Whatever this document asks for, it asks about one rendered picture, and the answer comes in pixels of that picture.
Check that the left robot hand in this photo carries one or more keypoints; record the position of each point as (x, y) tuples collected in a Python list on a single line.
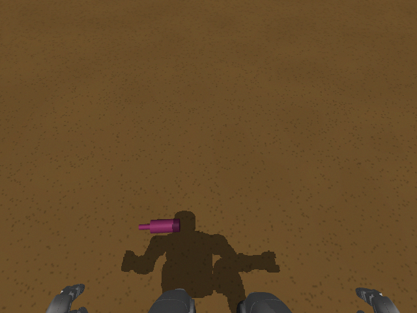
[(62, 303)]

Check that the bottle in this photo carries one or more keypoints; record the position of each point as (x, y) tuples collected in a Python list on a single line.
[(162, 226)]

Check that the right robot hand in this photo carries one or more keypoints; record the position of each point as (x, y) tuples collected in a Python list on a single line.
[(374, 298)]

